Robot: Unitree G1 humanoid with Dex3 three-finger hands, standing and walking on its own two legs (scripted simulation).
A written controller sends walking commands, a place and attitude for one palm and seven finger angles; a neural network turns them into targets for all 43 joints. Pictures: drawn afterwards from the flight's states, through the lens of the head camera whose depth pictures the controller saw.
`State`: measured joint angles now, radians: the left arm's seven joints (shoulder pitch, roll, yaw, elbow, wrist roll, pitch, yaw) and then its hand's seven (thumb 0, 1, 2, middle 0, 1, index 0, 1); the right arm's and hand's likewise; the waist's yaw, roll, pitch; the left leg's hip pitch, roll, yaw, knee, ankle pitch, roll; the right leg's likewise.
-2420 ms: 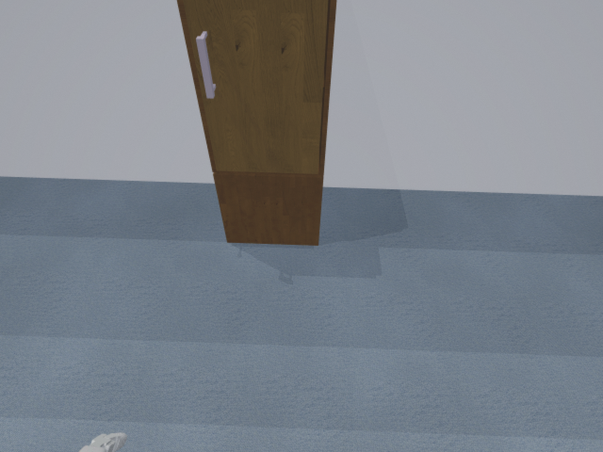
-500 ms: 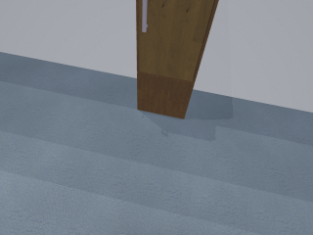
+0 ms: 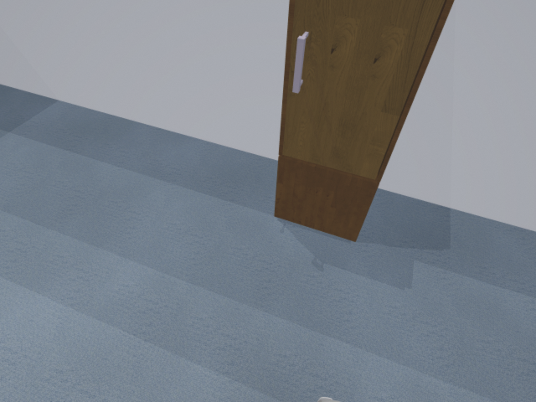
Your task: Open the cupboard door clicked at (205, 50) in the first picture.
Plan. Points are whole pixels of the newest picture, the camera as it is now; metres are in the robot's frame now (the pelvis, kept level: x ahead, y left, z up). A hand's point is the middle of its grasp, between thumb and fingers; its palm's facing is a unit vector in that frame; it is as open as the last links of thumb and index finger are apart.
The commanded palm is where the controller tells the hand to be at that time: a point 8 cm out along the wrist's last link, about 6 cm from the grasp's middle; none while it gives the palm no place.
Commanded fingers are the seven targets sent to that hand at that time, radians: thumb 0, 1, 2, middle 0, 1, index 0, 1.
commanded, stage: walk to a spot facing it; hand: left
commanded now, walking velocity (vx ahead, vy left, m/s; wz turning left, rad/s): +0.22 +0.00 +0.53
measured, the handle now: (300, 63) +1.00 -0.09 +0.04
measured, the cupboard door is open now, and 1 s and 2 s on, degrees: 0 0 0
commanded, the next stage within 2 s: turn to face it in 0.32 s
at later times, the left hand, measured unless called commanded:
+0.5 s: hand out of the picture +0.05 +0.15 -0.18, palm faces +0.33 -0.92 -0.21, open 7.3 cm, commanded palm none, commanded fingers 0.00 0.90 0.90 -0.20 -0.30 -0.20 -0.30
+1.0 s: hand out of the picture +0.16 +0.22 -0.17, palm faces +0.11 -0.96 -0.24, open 7.3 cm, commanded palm none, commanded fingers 0.00 0.90 0.90 -0.20 -0.30 -0.20 -0.30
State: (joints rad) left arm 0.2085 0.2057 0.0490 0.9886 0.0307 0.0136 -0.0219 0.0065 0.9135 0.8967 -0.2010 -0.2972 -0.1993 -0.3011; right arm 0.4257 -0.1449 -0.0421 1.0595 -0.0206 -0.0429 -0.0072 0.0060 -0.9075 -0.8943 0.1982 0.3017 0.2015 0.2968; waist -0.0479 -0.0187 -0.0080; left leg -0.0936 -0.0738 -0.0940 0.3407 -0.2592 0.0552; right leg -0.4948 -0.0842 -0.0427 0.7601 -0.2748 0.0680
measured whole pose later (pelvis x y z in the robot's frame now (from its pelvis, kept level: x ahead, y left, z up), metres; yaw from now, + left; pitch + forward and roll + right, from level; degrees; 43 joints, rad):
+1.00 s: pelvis +0.12 +0.00 -0.01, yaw +2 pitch -2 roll +0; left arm 0.23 0.22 0.10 0.96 0.03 0.08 -0.01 0.00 0.91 0.90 -0.20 -0.30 -0.20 -0.30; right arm 0.14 -0.19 -0.07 0.97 -0.02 0.01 -0.01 -0.01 -0.92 -0.89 0.19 0.30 0.20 0.30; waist 0.02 0.00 0.08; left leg -0.24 0.14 0.36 0.51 -0.23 0.05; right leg -0.40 -0.10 -0.09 0.90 -0.41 0.06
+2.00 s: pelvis +0.15 +0.00 +0.00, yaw -21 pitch +0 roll -1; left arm 0.20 0.21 0.05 1.04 0.03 0.04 -0.03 0.01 0.91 0.90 -0.20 -0.30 -0.20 -0.30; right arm 0.37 -0.15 -0.03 1.06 -0.03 -0.04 -0.02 0.00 -0.92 -0.89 0.20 0.30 0.20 0.30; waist -0.03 -0.01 0.03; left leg -0.08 0.04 0.14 0.37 -0.29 0.02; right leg -0.38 -0.07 -0.06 0.80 -0.37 0.03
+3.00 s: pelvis +0.41 -0.09 -0.02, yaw -19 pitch -2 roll +2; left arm 0.16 0.16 0.03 1.03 0.03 -0.01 0.02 0.00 0.93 0.90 -0.20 -0.30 -0.20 -0.30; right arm 0.27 -0.15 -0.04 1.09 0.00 0.01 -0.02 0.00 -0.92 -0.89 0.20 0.30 0.20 0.30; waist -0.03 0.03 0.06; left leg -0.22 0.04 0.13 0.64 -0.42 -0.01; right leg -0.35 -0.06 -0.11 0.60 -0.23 -0.04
